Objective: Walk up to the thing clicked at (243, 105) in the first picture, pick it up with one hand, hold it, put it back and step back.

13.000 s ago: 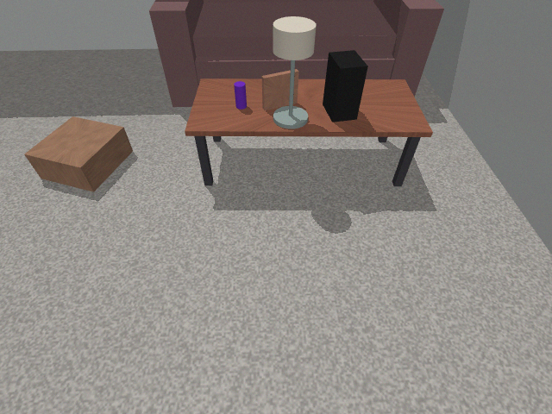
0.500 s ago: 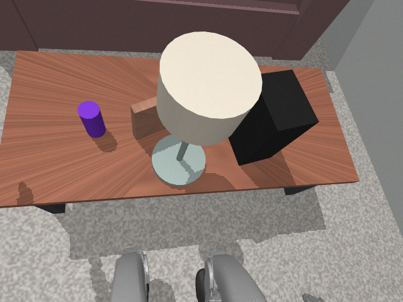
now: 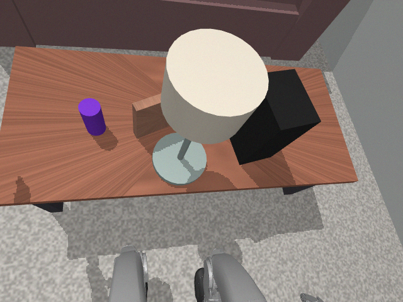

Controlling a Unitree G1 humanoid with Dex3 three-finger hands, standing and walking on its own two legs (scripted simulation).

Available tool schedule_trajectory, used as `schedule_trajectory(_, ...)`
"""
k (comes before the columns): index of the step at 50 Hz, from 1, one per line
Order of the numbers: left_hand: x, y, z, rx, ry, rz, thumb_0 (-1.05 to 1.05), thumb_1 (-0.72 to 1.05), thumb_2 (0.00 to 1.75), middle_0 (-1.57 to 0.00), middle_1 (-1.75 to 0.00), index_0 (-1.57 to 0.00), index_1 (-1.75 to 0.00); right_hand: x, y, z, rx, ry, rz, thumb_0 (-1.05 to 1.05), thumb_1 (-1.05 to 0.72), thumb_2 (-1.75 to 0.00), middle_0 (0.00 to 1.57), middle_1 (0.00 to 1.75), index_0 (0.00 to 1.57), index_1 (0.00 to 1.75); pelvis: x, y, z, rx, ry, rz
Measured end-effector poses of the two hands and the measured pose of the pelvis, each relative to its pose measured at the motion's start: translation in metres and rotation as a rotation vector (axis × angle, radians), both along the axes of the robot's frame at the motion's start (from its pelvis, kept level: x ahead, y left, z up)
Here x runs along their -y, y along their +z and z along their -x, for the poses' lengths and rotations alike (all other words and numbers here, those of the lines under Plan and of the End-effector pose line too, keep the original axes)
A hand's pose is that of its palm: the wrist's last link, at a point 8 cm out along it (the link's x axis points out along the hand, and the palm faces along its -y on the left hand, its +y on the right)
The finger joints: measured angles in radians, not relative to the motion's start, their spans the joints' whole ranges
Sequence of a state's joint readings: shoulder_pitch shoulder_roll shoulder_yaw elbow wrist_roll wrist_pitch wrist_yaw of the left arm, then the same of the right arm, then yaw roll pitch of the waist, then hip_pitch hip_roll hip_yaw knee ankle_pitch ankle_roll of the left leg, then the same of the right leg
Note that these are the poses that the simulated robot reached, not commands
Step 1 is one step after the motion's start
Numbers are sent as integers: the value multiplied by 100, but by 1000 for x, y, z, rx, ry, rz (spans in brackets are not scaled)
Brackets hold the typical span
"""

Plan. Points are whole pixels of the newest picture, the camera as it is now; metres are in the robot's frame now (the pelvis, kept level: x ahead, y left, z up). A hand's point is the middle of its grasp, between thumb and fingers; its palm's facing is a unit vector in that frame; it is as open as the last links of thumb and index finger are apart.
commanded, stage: go down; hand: left
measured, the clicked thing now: (93, 118) +0.58 +0.22 -0.24
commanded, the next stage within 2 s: none
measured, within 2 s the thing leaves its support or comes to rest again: neither
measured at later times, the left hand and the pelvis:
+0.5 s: hand out of the picture +0.47 +0.41 +0.08, palm faces +0.29 -0.96 +0.01, open 17.3 cm; pelvis +0.00 -0.01 -0.01, yaw +0 degrees
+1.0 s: hand out of the picture +0.47 +0.42 +0.07, palm faces +0.29 -0.96 +0.01, open 17.4 cm; pelvis +0.00 +0.00 -0.01, yaw +0 degrees
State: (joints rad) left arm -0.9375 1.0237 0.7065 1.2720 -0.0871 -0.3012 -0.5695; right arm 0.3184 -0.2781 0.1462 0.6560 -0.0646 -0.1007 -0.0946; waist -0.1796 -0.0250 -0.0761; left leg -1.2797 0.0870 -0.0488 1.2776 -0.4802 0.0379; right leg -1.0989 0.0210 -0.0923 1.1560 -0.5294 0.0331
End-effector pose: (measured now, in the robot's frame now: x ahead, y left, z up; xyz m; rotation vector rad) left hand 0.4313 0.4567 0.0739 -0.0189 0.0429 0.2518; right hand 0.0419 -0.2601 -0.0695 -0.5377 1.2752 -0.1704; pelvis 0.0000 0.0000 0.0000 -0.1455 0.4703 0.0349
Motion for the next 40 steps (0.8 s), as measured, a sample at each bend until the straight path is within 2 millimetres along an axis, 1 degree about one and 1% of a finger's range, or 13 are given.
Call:
schedule_trajectory(13,2,-5,-7,17,16,-4,-2,-46,7,-4,-3,-3,-4,1,-10,7,-35,-3,-12,0,-89,-89,21,30,21,30,4,-7,2,-21,-8,-1)
schedule_trajectory(20,3,-1,-8,24,28,-2,-2,-46,8,-4,-4,-3,-5,4,-9,10,-44,-15,-10,0,-90,-90,21,30,21,30,7,-7,2,-19,-5,-1)
schedule_trajectory(26,0,3,-4,8,38,-7,-2,-48,8,-4,-5,-3,-6,7,-7,12,-36,-26,-11,0,-90,-90,21,30,21,30,8,-6,1,-16,-6,-1)
schedule_trajectory(33,-1,-2,0,3,36,-10,-2,-50,7,-4,-5,-4,-6,8,-7,7,-32,-20,-13,0,-90,-89,21,30,21,30,8,-6,1,-15,-4,-3)
schedule_trajectory(40,3,-8,-2,14,25,3,-2,-53,6,-5,-5,-4,-6,8,-7,-1,-23,-7,-2,0,-90,-89,21,30,21,30,7,-6,0,-16,-1,-1)
